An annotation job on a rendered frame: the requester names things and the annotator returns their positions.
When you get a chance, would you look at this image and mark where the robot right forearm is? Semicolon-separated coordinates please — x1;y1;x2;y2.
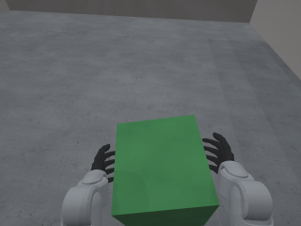
217;160;274;226

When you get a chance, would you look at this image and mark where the robot left forearm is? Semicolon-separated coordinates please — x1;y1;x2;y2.
60;169;110;226

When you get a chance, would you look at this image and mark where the robot right hand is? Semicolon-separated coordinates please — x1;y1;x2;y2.
202;132;234;174

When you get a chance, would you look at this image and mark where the robot left hand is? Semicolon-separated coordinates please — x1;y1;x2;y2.
91;144;116;184

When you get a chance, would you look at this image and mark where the carton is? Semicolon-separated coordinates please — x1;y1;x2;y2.
111;115;220;226

